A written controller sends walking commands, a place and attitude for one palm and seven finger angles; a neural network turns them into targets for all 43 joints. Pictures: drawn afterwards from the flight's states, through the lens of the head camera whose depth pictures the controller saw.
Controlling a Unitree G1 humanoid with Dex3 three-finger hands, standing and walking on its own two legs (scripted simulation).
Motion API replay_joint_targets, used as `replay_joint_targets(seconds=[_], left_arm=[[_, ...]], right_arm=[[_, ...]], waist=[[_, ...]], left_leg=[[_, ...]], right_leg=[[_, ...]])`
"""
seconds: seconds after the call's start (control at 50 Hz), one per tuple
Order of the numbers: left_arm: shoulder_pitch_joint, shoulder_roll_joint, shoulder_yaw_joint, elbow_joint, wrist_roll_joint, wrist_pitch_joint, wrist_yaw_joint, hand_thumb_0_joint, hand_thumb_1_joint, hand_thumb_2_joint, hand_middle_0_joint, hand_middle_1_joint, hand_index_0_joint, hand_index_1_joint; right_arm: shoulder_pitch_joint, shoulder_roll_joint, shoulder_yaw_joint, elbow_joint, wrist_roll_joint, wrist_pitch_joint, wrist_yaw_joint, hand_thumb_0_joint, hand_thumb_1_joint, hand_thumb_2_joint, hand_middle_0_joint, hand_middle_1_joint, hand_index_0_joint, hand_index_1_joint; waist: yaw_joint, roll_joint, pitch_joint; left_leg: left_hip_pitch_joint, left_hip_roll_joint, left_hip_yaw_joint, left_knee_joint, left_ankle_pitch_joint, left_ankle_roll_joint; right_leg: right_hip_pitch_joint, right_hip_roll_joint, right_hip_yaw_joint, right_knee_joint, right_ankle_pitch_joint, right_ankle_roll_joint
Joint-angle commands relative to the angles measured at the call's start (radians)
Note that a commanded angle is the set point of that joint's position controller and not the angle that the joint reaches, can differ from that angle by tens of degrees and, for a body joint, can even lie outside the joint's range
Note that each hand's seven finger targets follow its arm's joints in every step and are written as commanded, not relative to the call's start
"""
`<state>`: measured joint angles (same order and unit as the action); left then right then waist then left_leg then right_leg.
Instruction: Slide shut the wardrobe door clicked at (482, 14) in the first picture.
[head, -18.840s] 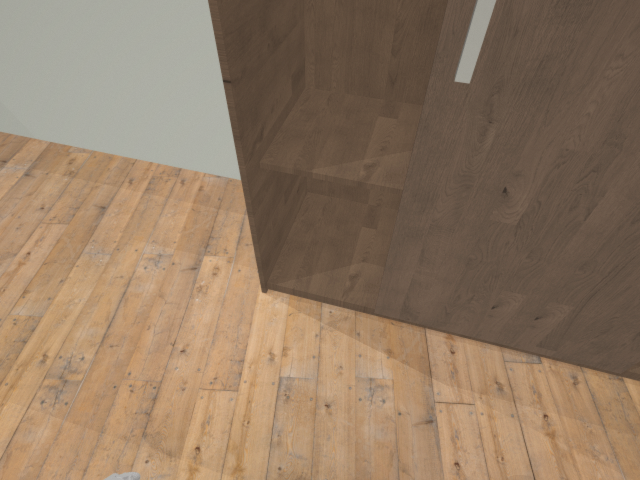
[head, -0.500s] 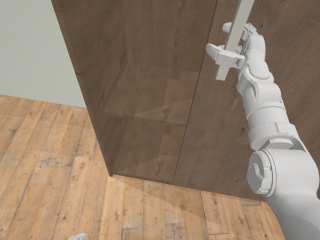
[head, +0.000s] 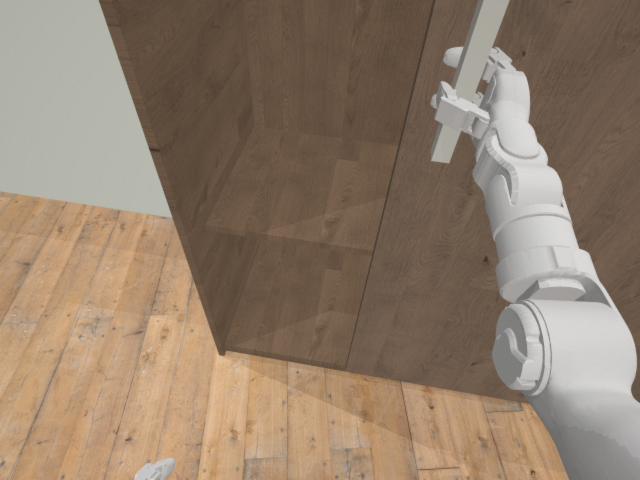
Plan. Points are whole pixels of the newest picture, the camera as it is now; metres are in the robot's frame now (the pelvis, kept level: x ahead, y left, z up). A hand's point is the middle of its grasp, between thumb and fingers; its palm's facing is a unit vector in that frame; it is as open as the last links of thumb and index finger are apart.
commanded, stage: grip the handle and tug to test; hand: right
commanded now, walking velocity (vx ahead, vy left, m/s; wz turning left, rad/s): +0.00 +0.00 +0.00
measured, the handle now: (463, 76) +0.54 -0.10 +0.26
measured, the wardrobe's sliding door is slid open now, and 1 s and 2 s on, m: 0.40 0.40 0.37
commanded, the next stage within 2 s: tug the door sideways, standing still in 0.42 s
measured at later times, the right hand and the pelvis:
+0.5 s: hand (445, 107) +0.48 -0.08 +0.25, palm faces +0.03 +1.00 +0.02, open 6.3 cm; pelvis +0.03 +0.00 +0.00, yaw +3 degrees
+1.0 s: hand (442, 104) +0.48 -0.08 +0.25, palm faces +0.10 +0.99 -0.05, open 6.1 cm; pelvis +0.02 +0.00 +0.00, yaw -4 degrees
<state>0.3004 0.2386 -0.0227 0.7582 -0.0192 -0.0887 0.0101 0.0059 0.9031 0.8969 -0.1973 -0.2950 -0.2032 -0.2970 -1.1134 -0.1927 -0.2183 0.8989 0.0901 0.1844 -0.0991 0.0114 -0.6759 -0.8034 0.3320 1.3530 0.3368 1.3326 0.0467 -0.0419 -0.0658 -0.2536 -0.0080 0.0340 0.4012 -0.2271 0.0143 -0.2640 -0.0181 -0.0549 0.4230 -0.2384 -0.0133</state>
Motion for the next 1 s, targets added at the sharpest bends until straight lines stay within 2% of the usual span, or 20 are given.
replay_joint_targets(seconds=[0.0,0.04,0.06,0.14,0.16,0.24,0.26,0.34,0.38,0.44,0.48,0.5,0.52,0.62,0.7,0.82,0.84,0.9,0.94,0.98], left_arm=[[0.011,0.121,0.039,-0.106,-0.003,-0.031,0.014,0.0,0.9,0.9,-0.2,-0.3,-0.2,-0.3],[-0.002,0.133,0.041,-0.108,-0.009,-0.034,0.004,0.0,0.9,0.9,-0.2,-0.3,-0.2,-0.3],[0.008,0.118,0.039,-0.109,-0.004,-0.03,0.01,0.0,0.9,0.9,-0.2,-0.3,-0.2,-0.3],[-0.022,0.131,0.045,-0.126,-0.013,-0.039,-0.004,0.0,0.9,0.9,-0.2,-0.3,-0.2,-0.3],[-0.011,0.114,0.043,-0.131,-0.007,-0.038,0.0,0.0,0.9,0.9,-0.2,-0.3,-0.2,-0.3],[-0.049,0.127,0.045,-0.149,-0.014,-0.037,-0.005,0.0,0.9,0.9,-0.2,-0.3,-0.2,-0.3],[-0.048,0.114,0.045,-0.152,-0.011,-0.033,-0.002,0.0,0.9,0.9,-0.2,-0.3,-0.2,-0.3],[-0.091,0.122,0.046,-0.172,-0.014,-0.022,-0.005,0.0,0.9,0.9,-0.2,-0.3,-0.2,-0.3],[-0.11,0.109,0.045,-0.191,-0.011,-0.013,-0.003,0.0,0.9,0.9,-0.2,-0.3,-0.2,-0.3],[-0.139,0.112,0.042,-0.196,-0.012,0.006,-0.002,0.0,0.9,0.9,-0.2,-0.3,-0.2,-0.3],[-0.157,0.103,0.04,-0.203,-0.014,0.015,-0.001,0.0,0.9,0.9,-0.2,-0.3,-0.2,-0.3],[-0.159,0.103,0.04,-0.207,-0.012,0.016,-0.003,0.0,0.9,0.9,-0.2,-0.3,-0.2,-0.3],[-0.16,0.11,0.041,-0.199,-0.011,0.024,0.002,0.0,0.9,0.9,-0.2,-0.3,-0.2,-0.3],[-0.138,0.103,0.036,-0.143,-0.008,0.033,0.022,0.0,0.9,0.9,-0.2,-0.3,-0.2,-0.3],[-0.124,0.09,0.041,-0.132,0.002,0.04,0.022,0.0,0.9,0.9,-0.2,-0.3,-0.2,-0.3],[-0.125,0.079,0.038,-0.123,0.0,0.034,0.012,0.0,0.9,0.9,-0.2,-0.3,-0.2,-0.3],[-0.119,0.089,0.039,-0.117,-0.002,0.028,0.004,0.0,0.9,0.9,-0.2,-0.3,-0.2,-0.3],[-0.101,0.079,0.038,-0.115,0.001,0.025,0.003,0.0,0.9,0.9,-0.2,-0.3,-0.2,-0.3],[-0.098,0.087,0.043,-0.11,-0.003,0.014,-0.005,0.0,0.9,0.9,-0.2,-0.3,-0.2,-0.3],[-0.091,0.077,0.039,-0.101,-0.002,0.003,-0.008,0.0,0.9,0.9,-0.2,-0.3,-0.2,-0.3]], right_arm=[[-0.558,-0.161,-0.019,-0.226,-0.001,-0.074,0.017,0.0,-0.9,-0.9,0.45,1.4,0.45,1.4],[-0.535,-0.179,-0.018,-0.205,0.014,-0.068,0.017,0.0,-0.9,-0.9,0.45,1.4,0.45,1.4],[-0.534,-0.145,-0.009,-0.221,0.004,-0.074,0.02,0.0,-0.9,-0.9,0.45,1.4,0.45,1.4],[-0.483,-0.149,0.005,-0.285,0.024,-0.069,0.028,0.0,-0.9,-0.9,0.45,1.4,0.45,1.4],[-0.477,-0.1,0.017,-0.335,0.018,-0.074,0.029,0.0,-0.9,-0.9,0.45,1.4,0.45,1.4],[-0.381,-0.127,0.002,-0.407,0.032,-0.041,0.034,0.0,-0.9,-0.9,0.45,1.4,0.45,1.4],[-0.358,-0.104,0.001,-0.458,0.027,-0.036,0.034,0.0,-0.9,-0.9,0.45,1.4,0.45,1.4],[-0.248,-0.113,-0.007,-0.563,0.041,0.02,0.034,0.0,-0.9,-0.9,0.45,1.4,0.45,1.4],[-0.181,-0.093,-0.016,-0.676,0.043,0.043,0.034,0.0,-0.9,-0.9,0.45,1.4,0.45,1.4],[-0.112,-0.105,-0.02,-0.727,0.046,0.098,0.031,0.0,-0.9,-0.9,0.45,1.4,0.45,1.4],[-0.108,-0.053,0.026,-0.789,0.044,0.129,0.027,0.0,-0.9,-0.9,0.45,1.4,0.45,1.4],[-0.085,-0.056,0.016,-0.809,0.048,0.143,0.022,0.0,-0.9,-0.9,0.45,1.4,0.45,1.4],[-0.093,-0.125,-0.04,-0.796,0.043,0.157,0.014,0.0,-0.9,-0.9,0.45,1.4,0.45,1.4],[-0.338,0.003,0.092,-0.64,0.02,0.215,-0.022,0.0,-0.9,-0.9,0.45,1.4,0.45,1.4],[-0.412,0.078,0.15,-0.606,0.014,0.214,-0.037,0.0,-0.9,-0.9,0.45,1.4,0.45,1.4],[-0.511,0.182,0.245,-0.492,0.016,0.143,-0.026,0.0,-0.9,-0.9,0.45,1.4,0.45,1.4],[-0.545,0.17,0.247,-0.462,0.028,0.135,-0.027,0.0,-0.9,-0.9,0.45,1.4,0.45,1.4],[-0.574,0.222,0.276,-0.442,0.027,0.106,-0.015,0.0,-0.9,-0.9,0.45,1.4,0.45,1.4],[-0.628,0.215,0.284,-0.417,0.035,0.081,-0.02,0.0,-0.9,-0.9,0.45,1.4,0.45,1.4],[-0.655,0.264,0.307,-0.374,0.035,0.054,-0.025,0.0,-0.9,-0.9,0.45,1.4,0.45,1.4]], waist=[[0.011,0.077,-0.352],[-0.013,0.103,-0.347],[0.012,0.094,-0.341],[-0.031,0.106,-0.379],[-0.007,0.081,-0.388],[-0.052,0.1,-0.395],[-0.04,0.077,-0.406],[-0.073,0.101,-0.413],[-0.079,0.07,-0.452],[-0.09,0.086,-0.424],[-0.078,0.059,-0.414],[-0.083,0.075,-0.421],[-0.087,0.095,-0.423],[-0.001,0.083,-0.305],[0.01,0.067,-0.4],[0.04,0.08,-0.363],[0.031,0.108,-0.354],[0.043,0.056,-0.401],[0.045,0.077,-0.406],[0.057,0.054,-0.387]], left_leg=[[0.114,-0.011,-0.02,-0.011,0.408,0.005],[0.128,-0.007,-0.018,-0.011,0.422,0.011],[0.12,-0.012,-0.017,-0.01,0.417,0.005],[0.158,-0.009,-0.016,-0.002,0.469,0.013],[0.148,-0.015,-0.014,0.001,0.468,0.008],[0.19,-0.015,-0.015,0.002,0.514,0.015],[0.196,-0.017,-0.014,0.004,0.531,0.011],[0.239,-0.017,-0.012,0.006,0.593,0.014],[0.271,-0.017,-0.013,0.016,0.658,0.011],[0.29,-0.013,-0.009,0.016,0.697,0.011],[0.271,-0.013,-0.008,0.016,0.7,0.009],[0.276,-0.012,-0.006,0.019,0.718,0.008],[0.287,-0.012,-0.008,0.017,0.724,0.007],[0.156,-0.011,-0.006,0.004,0.639,0.002],[0.167,-0.003,-0.002,0.046,0.738,-0.001],[0.09,-0.005,0.002,0.036,0.583,0.004],[0.095,-0.004,0.002,0.041,0.603,0.009],[0.08,-0.006,0.003,0.064,0.644,0.005],[0.056,-0.008,0.007,0.062,0.592,0.007],[0.019,-0.013,0.008,0.056,0.524,0.008]], right_leg=[[0.167,0.012,0.026,0.0,0.333,-0.035],[0.142,0.019,0.03,0.002,0.347,-0.034],[0.159,0.009,0.023,-0.004,0.34,-0.035],[0.165,0.016,0.026,0.002,0.398,-0.032],[0.202,0.005,0.021,-0.002,0.404,-0.031],[0.196,0.01,0.019,-0.001,0.455,-0.029],[0.221,0.003,0.01,-0.003,0.472,-0.028],[0.226,0.007,0.006,0.0,0.537,-0.025],[0.266,0.001,-0.001,0.006,0.613,-0.022],[0.255,0.001,-0.005,0.005,0.645,-0.019],[0.284,-0.005,-0.002,0.012,0.687,-0.015],[0.29,-0.005,0.001,0.017,0.708,-0.014],[0.276,-0.002,-0.002,0.015,0.681,-0.015],[0.25,0.009,0.009,0.035,0.575,-0.023],[0.287,0.024,0.017,0.076,0.686,-0.022],[0.299,0.023,0.049,0.067,0.559,-0.019],[0.276,0.031,0.053,0.071,0.566,-0.02],[0.317,0.026,0.056,0.096,0.652,-0.019],[0.315,0.026,0.073,0.095,0.613,-0.013],[0.319,0.021,0.079,0.091,0.561,-0.01]])
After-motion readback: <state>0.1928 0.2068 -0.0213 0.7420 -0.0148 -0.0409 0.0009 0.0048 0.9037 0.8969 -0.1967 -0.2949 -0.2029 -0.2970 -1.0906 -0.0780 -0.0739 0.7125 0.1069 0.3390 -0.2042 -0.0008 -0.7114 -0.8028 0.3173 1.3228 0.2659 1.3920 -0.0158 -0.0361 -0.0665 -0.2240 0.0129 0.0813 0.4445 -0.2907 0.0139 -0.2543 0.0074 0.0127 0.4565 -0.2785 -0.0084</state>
